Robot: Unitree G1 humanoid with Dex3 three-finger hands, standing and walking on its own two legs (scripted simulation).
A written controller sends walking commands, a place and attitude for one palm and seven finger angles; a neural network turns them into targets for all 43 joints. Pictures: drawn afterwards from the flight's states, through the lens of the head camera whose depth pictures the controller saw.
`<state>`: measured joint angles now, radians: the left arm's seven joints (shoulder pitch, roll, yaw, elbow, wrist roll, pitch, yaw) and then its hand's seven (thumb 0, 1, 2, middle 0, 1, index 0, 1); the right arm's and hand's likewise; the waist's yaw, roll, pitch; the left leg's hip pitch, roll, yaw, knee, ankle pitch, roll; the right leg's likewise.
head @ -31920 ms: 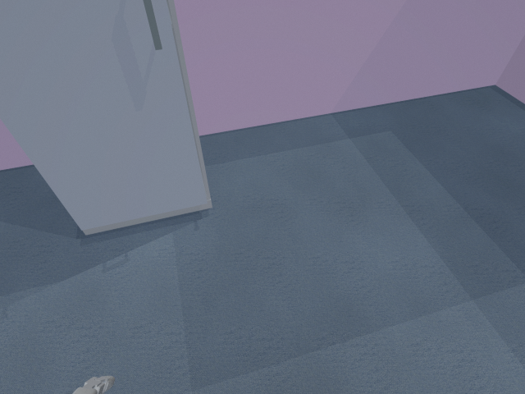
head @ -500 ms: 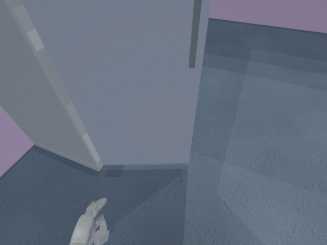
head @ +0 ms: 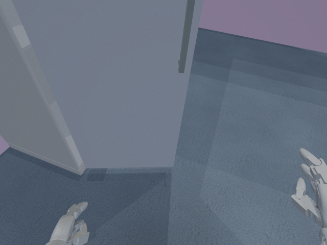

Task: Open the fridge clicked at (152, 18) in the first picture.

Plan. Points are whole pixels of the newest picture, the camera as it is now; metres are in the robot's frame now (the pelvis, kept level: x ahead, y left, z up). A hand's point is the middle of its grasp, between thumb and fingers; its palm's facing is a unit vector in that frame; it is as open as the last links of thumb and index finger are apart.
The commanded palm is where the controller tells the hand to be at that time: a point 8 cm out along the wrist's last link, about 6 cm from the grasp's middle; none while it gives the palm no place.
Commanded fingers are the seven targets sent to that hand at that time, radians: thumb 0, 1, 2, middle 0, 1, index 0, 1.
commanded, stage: let the arm hang, fingers relaxed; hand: right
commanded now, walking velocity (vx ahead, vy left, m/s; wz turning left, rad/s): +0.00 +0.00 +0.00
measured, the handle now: (184, 36) +0.69 -0.02 +0.21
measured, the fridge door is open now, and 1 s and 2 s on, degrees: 67 67 67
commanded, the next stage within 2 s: look to check the result in 1.02 s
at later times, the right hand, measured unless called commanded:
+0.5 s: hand out of the picture -0.07 -0.19 -0.17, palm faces +0.02 +0.98 -0.21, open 7.3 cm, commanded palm none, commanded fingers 0.00 -0.90 -0.90 0.20 0.30 0.20 0.30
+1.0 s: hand out of the picture +0.03 -0.19 -0.17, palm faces +0.00 +0.98 -0.20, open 7.3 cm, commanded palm none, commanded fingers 0.00 -0.90 -0.90 0.20 0.30 0.20 0.30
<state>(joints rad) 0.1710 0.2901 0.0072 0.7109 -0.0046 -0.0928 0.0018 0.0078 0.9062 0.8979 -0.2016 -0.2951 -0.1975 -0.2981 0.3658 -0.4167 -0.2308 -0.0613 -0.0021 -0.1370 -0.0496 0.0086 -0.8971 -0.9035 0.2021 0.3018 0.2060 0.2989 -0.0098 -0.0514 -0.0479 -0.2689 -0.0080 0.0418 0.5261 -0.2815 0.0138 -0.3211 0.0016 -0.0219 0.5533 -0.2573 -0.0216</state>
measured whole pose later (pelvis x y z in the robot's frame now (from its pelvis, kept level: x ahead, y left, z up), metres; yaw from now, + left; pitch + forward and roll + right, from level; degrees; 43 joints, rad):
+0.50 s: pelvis -0.02 +0.00 +0.01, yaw +0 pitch +0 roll +1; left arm 0.33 0.15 0.00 1.11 0.02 0.04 0.02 0.01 0.91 0.90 -0.20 -0.29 -0.20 -0.30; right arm 0.32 -0.19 -0.01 1.15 -0.01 0.02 -0.01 0.01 -0.94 -0.90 0.20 0.30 0.20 0.30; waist 0.01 -0.01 0.06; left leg -0.23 -0.02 0.05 0.43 -0.20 0.02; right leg -0.29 0.00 -0.01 0.47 -0.18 -0.02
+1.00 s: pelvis -0.01 -0.01 +0.01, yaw +1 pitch +0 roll +0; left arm 0.23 0.16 0.00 1.11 0.02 0.00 0.02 0.01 0.92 0.90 -0.20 -0.29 -0.20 -0.30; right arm 0.20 -0.18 -0.01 1.12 -0.01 -0.01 -0.02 0.01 -0.92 -0.90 0.20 0.30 0.20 0.30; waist 0.02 0.00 0.02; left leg -0.20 0.01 0.03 0.41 -0.21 0.00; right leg -0.23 0.02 -0.04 0.41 -0.18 -0.04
